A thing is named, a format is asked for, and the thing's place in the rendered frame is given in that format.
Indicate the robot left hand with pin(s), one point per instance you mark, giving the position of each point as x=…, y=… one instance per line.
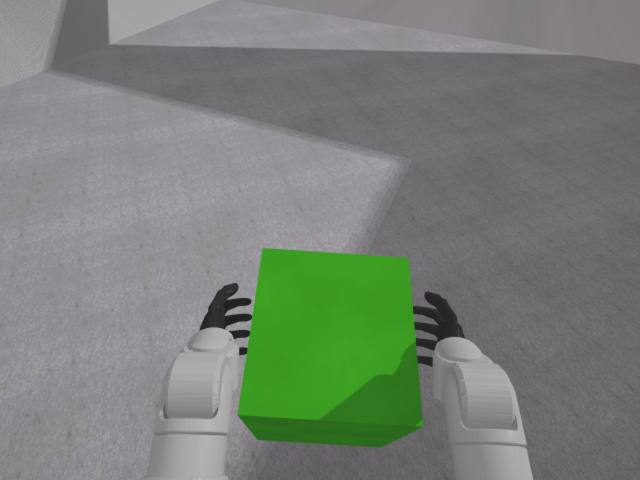
x=218, y=308

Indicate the carton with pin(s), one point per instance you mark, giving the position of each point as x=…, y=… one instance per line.
x=332, y=355

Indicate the robot right hand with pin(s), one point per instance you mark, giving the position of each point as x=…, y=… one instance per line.
x=447, y=324

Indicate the robot left forearm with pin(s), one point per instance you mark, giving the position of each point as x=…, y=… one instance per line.
x=194, y=409

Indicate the robot right forearm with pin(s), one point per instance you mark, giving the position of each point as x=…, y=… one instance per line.
x=483, y=421

